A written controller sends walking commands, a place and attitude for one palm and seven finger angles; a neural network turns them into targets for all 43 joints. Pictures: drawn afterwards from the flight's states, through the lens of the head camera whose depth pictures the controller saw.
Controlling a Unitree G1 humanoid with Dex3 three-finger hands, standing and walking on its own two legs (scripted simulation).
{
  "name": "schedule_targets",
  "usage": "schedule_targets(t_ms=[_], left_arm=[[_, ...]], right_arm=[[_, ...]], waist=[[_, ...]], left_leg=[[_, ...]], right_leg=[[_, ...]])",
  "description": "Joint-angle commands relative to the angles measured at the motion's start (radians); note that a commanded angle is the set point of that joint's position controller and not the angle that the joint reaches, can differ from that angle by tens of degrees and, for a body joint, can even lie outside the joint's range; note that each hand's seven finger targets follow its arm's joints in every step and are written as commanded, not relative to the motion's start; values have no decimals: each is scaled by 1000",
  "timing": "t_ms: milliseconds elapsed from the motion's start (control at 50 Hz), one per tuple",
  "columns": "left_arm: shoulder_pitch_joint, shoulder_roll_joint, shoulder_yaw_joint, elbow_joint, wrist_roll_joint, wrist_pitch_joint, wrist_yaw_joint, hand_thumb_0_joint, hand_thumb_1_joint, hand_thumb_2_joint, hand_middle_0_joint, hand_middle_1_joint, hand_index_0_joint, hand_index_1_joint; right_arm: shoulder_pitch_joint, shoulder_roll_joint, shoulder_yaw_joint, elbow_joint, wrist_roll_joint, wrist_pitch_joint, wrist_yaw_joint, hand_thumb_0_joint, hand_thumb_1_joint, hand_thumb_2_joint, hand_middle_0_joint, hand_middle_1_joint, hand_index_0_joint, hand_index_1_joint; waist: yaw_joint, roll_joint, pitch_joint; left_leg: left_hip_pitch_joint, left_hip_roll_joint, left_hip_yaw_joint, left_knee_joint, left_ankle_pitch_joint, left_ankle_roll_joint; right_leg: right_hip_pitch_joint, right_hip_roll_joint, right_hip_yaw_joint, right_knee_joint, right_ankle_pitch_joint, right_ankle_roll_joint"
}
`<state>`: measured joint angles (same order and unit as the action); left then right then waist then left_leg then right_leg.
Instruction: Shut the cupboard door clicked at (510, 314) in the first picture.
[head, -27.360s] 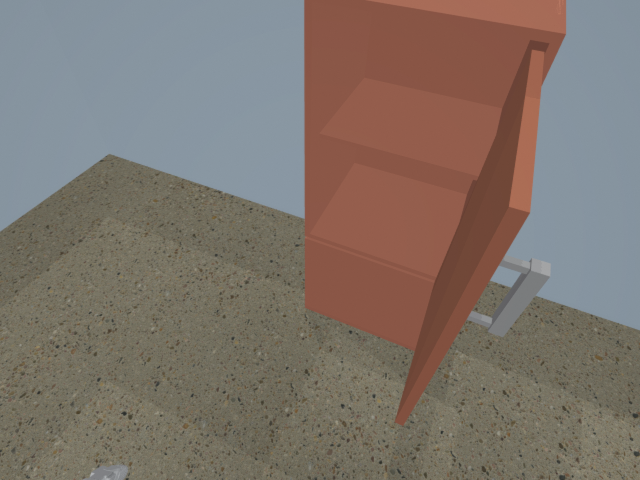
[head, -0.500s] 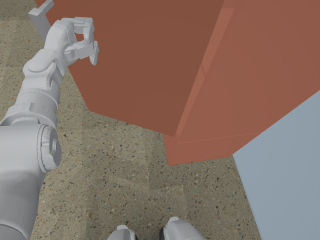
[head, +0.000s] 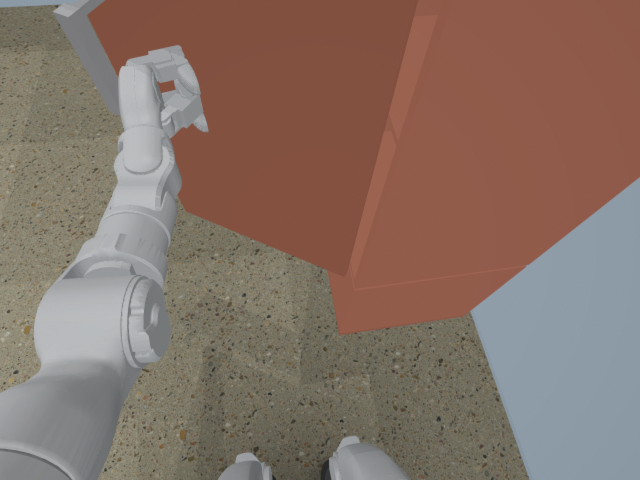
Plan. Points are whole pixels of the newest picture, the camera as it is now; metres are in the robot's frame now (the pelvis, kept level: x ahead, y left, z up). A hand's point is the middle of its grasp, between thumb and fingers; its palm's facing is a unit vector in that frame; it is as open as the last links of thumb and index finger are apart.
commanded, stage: pull the fist back off the door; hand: left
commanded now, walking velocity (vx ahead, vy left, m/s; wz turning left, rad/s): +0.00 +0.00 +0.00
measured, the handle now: (108, 56) +0.62 +0.18 +0.13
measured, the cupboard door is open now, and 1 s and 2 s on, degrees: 57 57 57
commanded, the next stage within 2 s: draw the hand back to the body in 0.56 s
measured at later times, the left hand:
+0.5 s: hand (180, 158) +0.45 +0.09 +0.13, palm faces +0.04 -1.00 +0.01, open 3.2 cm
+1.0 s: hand (116, 199) +0.40 +0.15 +0.14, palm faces +0.07 -1.00 +0.00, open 3.1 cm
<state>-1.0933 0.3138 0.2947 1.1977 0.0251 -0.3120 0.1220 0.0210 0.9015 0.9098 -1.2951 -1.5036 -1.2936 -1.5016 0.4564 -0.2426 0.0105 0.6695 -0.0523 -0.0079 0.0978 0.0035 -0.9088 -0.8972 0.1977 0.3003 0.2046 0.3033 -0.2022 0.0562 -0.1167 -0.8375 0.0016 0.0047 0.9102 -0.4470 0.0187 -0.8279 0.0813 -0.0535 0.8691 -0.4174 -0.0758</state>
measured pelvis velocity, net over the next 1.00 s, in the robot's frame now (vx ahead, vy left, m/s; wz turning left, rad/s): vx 0.00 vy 0.02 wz -0.03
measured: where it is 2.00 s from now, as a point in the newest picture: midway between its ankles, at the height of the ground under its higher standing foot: outside the picture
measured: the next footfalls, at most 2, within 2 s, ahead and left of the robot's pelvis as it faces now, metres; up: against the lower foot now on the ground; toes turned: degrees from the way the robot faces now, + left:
none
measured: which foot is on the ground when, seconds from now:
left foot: down 0.00-1.00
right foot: down 0.00-1.00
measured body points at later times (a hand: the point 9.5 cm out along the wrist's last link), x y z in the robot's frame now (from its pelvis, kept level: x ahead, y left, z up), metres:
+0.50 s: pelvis -0.02 +0.00 +0.02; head +0.05 -0.01 +0.46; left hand +0.45 +0.15 +0.13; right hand +0.03 -0.28 -0.10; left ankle -0.02 +0.11 -0.69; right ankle -0.01 -0.07 -0.69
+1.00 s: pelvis +0.00 +0.02 +0.03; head +0.01 +0.00 +0.48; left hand +0.39 +0.20 +0.14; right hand +0.04 -0.24 -0.10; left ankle -0.02 +0.11 -0.69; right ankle -0.01 -0.07 -0.69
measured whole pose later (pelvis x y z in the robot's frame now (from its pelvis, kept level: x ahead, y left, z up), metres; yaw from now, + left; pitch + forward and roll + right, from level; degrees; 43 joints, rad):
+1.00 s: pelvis +0.00 +0.02 +0.03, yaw -2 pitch +7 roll +0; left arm -0.43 0.18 0.17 0.61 -0.16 -0.22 0.01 0.02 0.90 0.90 -1.30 -1.50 -1.30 -1.50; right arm 0.42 -0.25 0.00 0.64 0.05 0.02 0.01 0.01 -0.91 -0.90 0.20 0.30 0.20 0.30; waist -0.06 0.05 -0.11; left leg -0.45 -0.01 0.05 0.70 -0.38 0.04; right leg -0.46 0.07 0.00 0.68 -0.35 -0.05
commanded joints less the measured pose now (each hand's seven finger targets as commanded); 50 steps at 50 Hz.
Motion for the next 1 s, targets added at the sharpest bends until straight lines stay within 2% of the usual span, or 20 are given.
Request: schedule_targets(t_ms=[0, 80, 140, 200, 240, 320, 380, 420, 500, 560, 620, 640, 660, 720, 760, 780, 820, 880, 940, 980], left_arm=[[-539, 243, 49, -208, -52, -36, -44, 0, 900, 900, -1300, -1500, -1300, -1500], [-414, 236, 82, -266, -76, -76, -39, 0, 900, 900, -1300, -1500, -1300, -1500], [-259, 194, 63, -226, -63, -108, -40, 0, 900, 900, -1300, -1500, -1300, -1500], [-148, 115, -15, -156, -52, -67, -66, 0, 900, 900, -1300, -1500, -1300, -1500], [-135, 108, -15, -151, -71, -38, -83, 0, 900, 900, -1300, -1500, -1300, -1500], [-304, 55, -67, -369, -136, -87, -94, 0, 900, 900, -1300, -1500, -1300, -1500], [-362, 59, -86, -531, -141, -178, -75, 0, 900, 900, -1300, -1500, -1300, -1500], [-355, 33, -130, -551, -124, -205, -62, 0, 900, 900, -1300, -1500, -1300, -1500], [-268, -11, -168, -377, -90, -139, -40, 0, 900, 900, -1300, -1500, -1300, -1500], [-262, -19, -152, -247, -102, -60, -19, 0, 900, 900, -1300, -1500, -1300, -1500], [-271, 58, -57, -231, -128, -45, 0, 0, 900, 900, -1300, -1500, -1300, -1500], [-274, 31, -72, -237, -128, -57, 1, 0, 900, 900, -1300, -1500, -1300, -1500], [-305, 11, -87, -274, -126, -82, 2, 0, 900, 900, -1300, -1500, -1300, -1500], [-129, 111, 8, -367, -99, -157, -2, 0, 900, 900, -1300, -1500, -1300, -1500], [9, 108, -4, -454, -86, -170, -21, 0, 900, 900, -1300, -1500, -1300, -1500], [53, 64, -51, -498, -84, -158, -39, 0, 900, 900, -1300, -1500, -1300, -1500], [158, 44, -71, -534, -95, -103, -67, 0, 900, 900, -1300, -1500, -1300, -1500], [204, 29, -80, -730, -165, -15, -110, 0, 900, 900, -1300, -1500, -1300, -1500], [213, -16, -133, -964, -211, 24, -133, 0, 900, 900, -1300, -1500, -1300, -1500], [271, -28, -157, -1037, -212, 38, -138, 0, 900, 900, -1300, -1500, -1300, -1500]], right_arm=[[191, -183, -67, -54, 27, 11, -33, 0, -900, -900, 200, 300, 200, 300], [166, -166, -61, -75, 32, 2, -40, 0, -900, -900, 200, 300, 200, 300], [152, -162, -62, -80, 34, -6, -34, 0, -900, -900, 200, 300, 200, 300], [129, -168, -64, -94, 45, 10, -27, 0, -900, -900, 200, 300, 200, 300], [113, -171, -66, -104, 59, 17, -32, 0, -900, -900, 200, 300, 200, 300], [64, -157, -73, -108, 67, 9, -54, 0, -900, -900, 200, 300, 200, 300], [29, -146, -73, -95, 64, -21, -64, 0, -900, -900, 200, 300, 200, 300], [20, -143, -72, -76, 64, -31, -68, 0, -900, -900, 200, 300, 200, 300], [8, -152, -70, -52, 68, -30, -69, 0, -900, -900, 200, 300, 200, 300], [2, -157, -62, -54, 73, -21, -74, 0, -900, -900, 200, 300, 200, 300], [2, -167, -53, -69, 65, -21, -81, 0, -900, -900, 200, 300, 200, 300], [-7, -159, -49, -76, 65, -24, -79, 0, -900, -900, 200, 300, 200, 300], [-6, -154, -49, -78, 58, -31, -74, 0, -900, -900, 200, 300, 200, 300], [-3, -159, -58, -106, 46, -37, -63, 0, -900, -900, 200, 300, 200, 300], [-17, -153, -57, -137, 49, -32, -59, 0, -900, -900, 200, 300, 200, 300], [-29, -147, -58, -150, 55, -31, -56, 0, -900, -900, 200, 300, 200, 300], [-32, -151, -65, -164, 65, -22, -58, 0, -900, -900, 200, 300, 200, 300], [-84, -150, -69, -196, 94, -15, -78, 0, -900, -900, 200, 300, 200, 300], [-148, -132, -61, -210, 111, -38, -101, 0, -900, -900, 200, 300, 200, 300], [-169, -125, -54, -201, 111, -59, -111, 0, -900, -900, 200, 300, 200, 300]], waist=[[-6, -21, -538], [38, -42, -492], [49, -91, -407], [43, -147, -293], [51, -156, -271], [40, -65, -336], [51, 21, -442], [40, 41, -452], [26, -25, -329], [22, -87, -232], [42, -139, -266], [47, -112, -274], [44, -84, -296], [123, -46, -434], [155, -49, -477], [155, -32, -461], [153, -90, -402], [158, -137, -342], [163, -33, -307], [160, -35, -246]], left_leg=[[289, -29, -15, -88, 430, 27], [272, -34, 2, -118, 424, 29], [246, -37, 11, -127, 387, 31], [189, -41, 20, -155, 271, 30], [198, -44, 24, -169, 241, 31], [307, -45, 21, -171, 244, 35], [426, -38, 4, -160, 299, 31], [470, -31, -8, -152, 326, 29], [431, -25, -23, -175, 260, 25], [365, -28, -23, -204, 195, 25], [327, -32, -23, -216, 206, 26], [336, -32, -20, -213, 222, 24], [360, -31, -23, -205, 243, 22], [429, -27, -21, -184, 375, 17], [441, -24, -7, -193, 427, 15], [451, -23, 3, -196, 437, 16], [445, -17, 6, -216, 448, 22], [464, -14, 20, -259, 417, 30], [565, -8, 10, -285, 440, 31], [592, -4, -5, -301, 429, 33]], right_leg=[[453, -33, 97, -143, 634, 79], [521, -41, 105, -152, 701, 83], [508, -49, 107, -161, 704, 95], [480, -64, 126, -205, 604, 114], [480, -73, 138, -235, 538, 120], [475, -64, 142, -251, 476, 102], [454, -50, 112, -213, 473, 75], [408, -46, 93, -192, 465, 71], [320, -47, 72, -211, 362, 73], [307, -49, 68, -242, 294, 73], [380, -51, 75, -240, 307, 69], [372, -51, 74, -230, 327, 67], [360, -49, 68, -215, 343, 64], [433, -45, 63, -163, 447, 50], [490, -44, 63, -153, 508, 48], [492, -43, 65, -161, 525, 50], [516, -40, 56, -186, 545, 56], [571, -41, 63, -245, 553, 66], [560, -39, 54, -275, 529, 59], [529, -36, 43, -293, 487, 57]])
